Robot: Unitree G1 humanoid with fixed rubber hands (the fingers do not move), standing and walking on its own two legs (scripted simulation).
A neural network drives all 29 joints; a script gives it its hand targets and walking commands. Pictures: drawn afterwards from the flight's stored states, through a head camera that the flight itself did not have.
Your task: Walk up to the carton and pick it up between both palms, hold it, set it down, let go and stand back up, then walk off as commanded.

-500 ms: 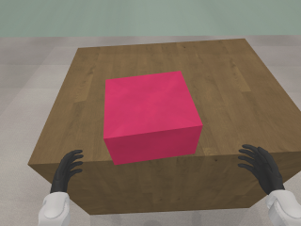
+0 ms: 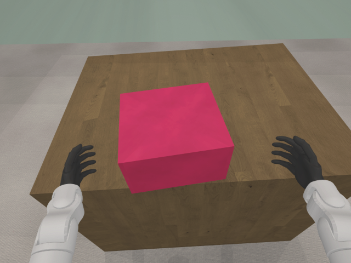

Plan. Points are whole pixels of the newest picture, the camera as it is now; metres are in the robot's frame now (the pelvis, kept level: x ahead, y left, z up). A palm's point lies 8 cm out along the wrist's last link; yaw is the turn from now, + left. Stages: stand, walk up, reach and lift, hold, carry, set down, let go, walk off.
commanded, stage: reach and lift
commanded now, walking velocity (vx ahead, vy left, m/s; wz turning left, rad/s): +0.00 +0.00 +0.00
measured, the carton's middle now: (171, 135) +0.45 +0.04 +0.00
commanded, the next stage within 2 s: none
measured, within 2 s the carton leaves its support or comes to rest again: neither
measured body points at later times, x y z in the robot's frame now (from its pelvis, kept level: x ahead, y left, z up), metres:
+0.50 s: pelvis +0.00 +0.00 +0.00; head +0.02 -0.01 +0.45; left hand +0.36 +0.24 +0.12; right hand +0.37 -0.24 +0.10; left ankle -0.01 +0.13 -0.75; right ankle -0.02 -0.12 -0.75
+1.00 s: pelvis -0.01 +0.00 +0.00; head +0.04 +0.00 +0.45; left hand +0.42 +0.24 +0.14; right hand +0.44 -0.23 +0.14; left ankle -0.01 +0.13 -0.75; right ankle -0.02 -0.12 -0.75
